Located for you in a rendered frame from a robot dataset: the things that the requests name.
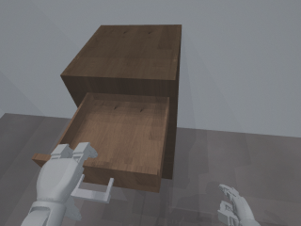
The robot right hand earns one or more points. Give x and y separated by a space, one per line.
232 214

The drawer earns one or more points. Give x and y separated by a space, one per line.
128 132

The robot left forearm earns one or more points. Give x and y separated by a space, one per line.
45 213

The cabinet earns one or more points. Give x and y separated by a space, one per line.
131 59

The handle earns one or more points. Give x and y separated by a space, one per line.
91 195

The robot left hand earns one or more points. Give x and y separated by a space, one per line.
60 175

